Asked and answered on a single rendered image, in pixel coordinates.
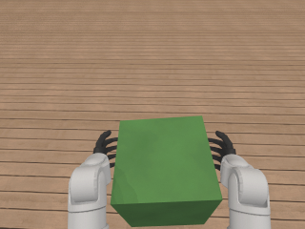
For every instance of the robot right forearm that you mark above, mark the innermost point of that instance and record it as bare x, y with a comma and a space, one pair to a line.
248, 194

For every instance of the robot left hand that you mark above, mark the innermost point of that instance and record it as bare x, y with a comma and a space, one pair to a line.
102, 142

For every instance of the robot right hand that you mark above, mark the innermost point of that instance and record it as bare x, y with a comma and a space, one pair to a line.
226, 145

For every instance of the robot left forearm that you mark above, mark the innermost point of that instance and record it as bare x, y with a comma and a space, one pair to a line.
87, 194

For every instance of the carton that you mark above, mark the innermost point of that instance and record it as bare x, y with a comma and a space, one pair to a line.
164, 172

